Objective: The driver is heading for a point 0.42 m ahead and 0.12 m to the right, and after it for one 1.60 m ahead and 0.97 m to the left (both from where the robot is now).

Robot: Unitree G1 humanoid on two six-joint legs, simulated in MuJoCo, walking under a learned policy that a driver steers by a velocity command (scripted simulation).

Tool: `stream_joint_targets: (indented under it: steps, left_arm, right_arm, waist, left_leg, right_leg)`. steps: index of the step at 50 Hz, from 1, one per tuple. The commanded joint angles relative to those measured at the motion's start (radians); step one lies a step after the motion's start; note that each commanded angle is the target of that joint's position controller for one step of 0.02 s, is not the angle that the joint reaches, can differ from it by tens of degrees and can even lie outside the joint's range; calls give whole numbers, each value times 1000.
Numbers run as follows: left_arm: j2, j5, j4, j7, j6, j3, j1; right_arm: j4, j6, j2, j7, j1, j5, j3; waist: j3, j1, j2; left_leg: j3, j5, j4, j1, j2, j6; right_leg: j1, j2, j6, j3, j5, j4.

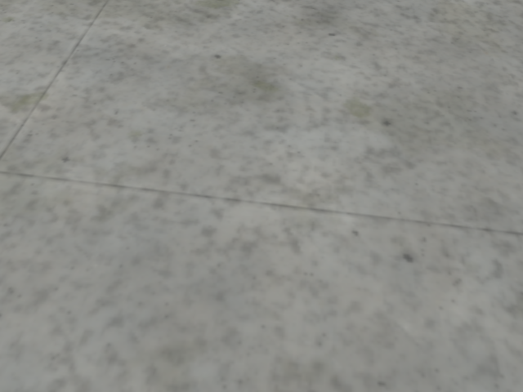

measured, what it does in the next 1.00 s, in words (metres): walks ahead: right foot, then left foot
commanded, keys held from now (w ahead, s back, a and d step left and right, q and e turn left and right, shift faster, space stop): w+e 0.32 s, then q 0.68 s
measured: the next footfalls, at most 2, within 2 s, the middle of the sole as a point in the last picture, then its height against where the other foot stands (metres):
right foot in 0.24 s outside the picture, level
left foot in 0.72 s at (257, 376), level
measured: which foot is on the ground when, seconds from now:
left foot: down 0.00-0.26, up 0.28-0.70, down 0.72-1.00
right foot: up 0.00-0.22, down 0.24-0.74, up 0.76-1.00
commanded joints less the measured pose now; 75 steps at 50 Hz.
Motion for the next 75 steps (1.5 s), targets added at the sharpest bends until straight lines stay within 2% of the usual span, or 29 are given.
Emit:
stream_joint_targets:
  steps: [1,8,10,12,13,14,15,16,17,19,22,26,32,35,36,37,38,39,41,45,53,56,57,58,59,60,63,68,75]
  left_arm:
    - [18,6,-65,-16,-11,-3,-35]
    - [27,7,-169,-61,-9,-7,-181]
    - [67,6,-169,-63,-1,15,-100]
    - [167,2,-107,-43,7,73,181]
    - [283,-2,-96,-22,12,100,237]
    - [274,2,-134,-29,-5,86,225]
    - [194,11,-132,-34,-18,64,210]
    - [165,10,-132,-33,-27,55,162]
    - [121,13,-143,-30,-29,40,74]
    - [63,37,-167,-21,-30,17,-7]
    - [87,41,-134,-12,-44,17,-9]
    - [86,47,-99,7,-36,10,-14]
    - [113,39,-49,27,3,19,-22]
    - [110,14,-57,49,33,23,-63]
    - [104,24,-62,55,34,21,-29]
    - [73,58,-99,50,25,10,0]
    - [31,59,-106,33,20,-8,24]
    - [81,32,-89,20,21,1,29]
    - [84,24,-94,25,40,8,-54]
    - [50,31,-96,42,55,7,-47]
    - [63,22,-99,35,26,14,-61]
    - [71,19,-77,21,7,25,12]
    - [121,31,-74,24,5,40,41]
    - [223,58,-82,30,15,62,20]
    - [194,88,-102,28,14,57,-13]
    - [139,80,-131,34,11,40,-69]
    - [84,35,-145,46,16,22,-112]
    - [123,44,-129,60,42,36,-14]
    - [180,17,-131,33,45,62,-48]
  right_arm:
    - [-60,-20,-139,-14,-79,4,-31]
    - [-4,30,-199,-30,-5,34,-52]
    - [-10,47,-229,-39,-23,39,-60]
    - [-22,53,-222,-46,-43,42,-51]
    - [-64,35,-97,-37,46,1,-13]
    - [-88,-6,-79,-22,35,13,8]
    - [-112,-34,-164,-8,-98,56,-14]
    - [-131,-50,-161,-5,-142,65,-10]
    - [-105,-50,-154,-13,-124,47,-11]
    - [-68,-20,-163,-15,-67,26,-21]
    - [-38,18,-110,-21,-17,21,-9]
    - [-52,21,-76,-16,-113,26,9]
    - [-99,19,-130,21,-176,25,-10]
    - [-89,19,-149,37,-61,18,-29]
    - [-81,17,-209,28,12,15,-51]
    - [-98,20,-296,12,49,3,-69]
    - [-108,29,-264,2,65,-12,-54]
    - [-136,35,-219,2,9,1,-44]
    - [-165,58,-167,-8,-103,31,-31]
    - [-188,94,-185,-33,-132,15,-41]
    - [-216,125,-203,-49,-144,24,-56]
    - [-226,140,-193,-52,-169,40,-53]
    - [-228,142,-165,-53,-147,40,-45]
    - [-257,137,-119,-49,-137,38,-35]
    - [-257,122,-180,-44,-135,25,-53]
    - [-232,120,-229,-39,-104,25,-72]
    - [-185,147,-174,-43,-66,31,-65]
    - [-254,147,-122,-31,-191,46,-38]
    - [-275,158,-132,-2,-175,42,-39]
  waist:
    - [41,14,99]
    - [67,-16,94]
    - [-14,43,133]
    - [-165,199,93]
    - [-254,134,-161]
    - [-413,121,-157]
    - [-320,171,-47]
    - [-197,141,-9]
    - [-116,83,58]
    - [-83,27,25]
    - [-87,1,11]
    - [-80,45,-23]
    - [-53,70,-24]
    - [-77,3,-12]
    - [-136,-19,73]
    - [-213,5,266]
    - [-356,14,355]
    - [-369,5,221]
    - [-183,27,65]
    - [-133,51,179]
    - [-154,17,219]
    - [-143,61,216]
    - [-148,58,152]
    - [-106,12,-132]
    - [-93,25,-230]
    - [-91,6,-141]
    - [-63,6,-66]
    - [-76,87,-125]
    - [-95,78,-151]
  left_leg:
    - [-51,293,-150,-60,264,117]
    - [29,567,-24,170,336,84]
    - [52,900,148,191,329,59]
    - [81,829,566,1,263,-1]
    - [62,62,942,-413,127,-68]
    - [-182,-410,1151,-642,-28,-83]
    - [-268,-333,1164,-745,38,-57]
    - [-257,-240,1087,-755,82,-36]
    - [-238,-175,999,-696,130,-41]
    - [-223,-129,926,-534,173,-65]
    - [-183,-43,812,-464,158,-103]
    - [-159,233,505,-422,134,-102]
    - [-169,175,360,-483,102,-59]
    - [-124,135,259,-371,49,-8]
    - [-204,447,201,-218,76,39]
    - [-501,885,217,15,271,176]
    - [-788,902,161,190,418,351]
    - [-737,673,137,146,393,324]
    - [-577,341,88,-67,298,223]
    - [-496,172,37,-234,185,172]
    - [-613,2,64,-214,174,145]
    - [-623,16,126,-243,130,99]
    - [-576,-78,209,-317,79,52]
    - [-382,-287,414,-512,-75,-10]
    - [-314,-406,674,-566,-85,-59]
    - [-333,-352,819,-556,-46,-77]
    - [-295,-219,974,-598,-26,-128]
    - [-208,-179,776,-609,36,-171]
    - [-105,-164,440,-351,57,-111]
  right_leg:
    - [29,-9,-6,-16,157,-159]
    - [2,41,-86,-128,15,-337]
    - [148,115,-129,-191,-90,-323]
    - [581,173,-200,-155,-46,-412]
    - [945,-76,-341,287,-69,-431]
    - [1108,-229,-487,777,-245,-624]
    - [1056,-207,-415,672,-247,-681]
    - [917,-168,-373,532,-186,-683]
    - [760,-136,-332,388,15,-673]
    - [569,-91,-300,212,379,-684]
    - [473,-57,-284,46,641,-708]
    - [485,1,-219,-106,574,-725]
    - [654,-101,-212,-92,506,-637]
    - [651,-85,-163,-110,584,-417]
    - [591,-7,-99,-152,481,-233]
    - [336,151,-18,-190,5,91]
    - [125,272,16,-53,-597,325]
    - [100,195,5,55,-566,394]
    - [57,127,7,24,-450,299]
    - [194,141,43,-18,-338,12]
    - [287,154,47,10,-259,-276]
    - [427,151,5,-16,-135,-534]
    - [521,39,-34,64,-113,-609]
    - [567,-172,-160,311,-38,-674]
    - [502,-292,-279,452,75,-706]
    - [488,-270,-277,376,120,-681]
    - [530,-146,-197,152,182,-627]
    - [668,-155,-234,55,252,-626]
    - [605,-204,-223,-31,276,-591]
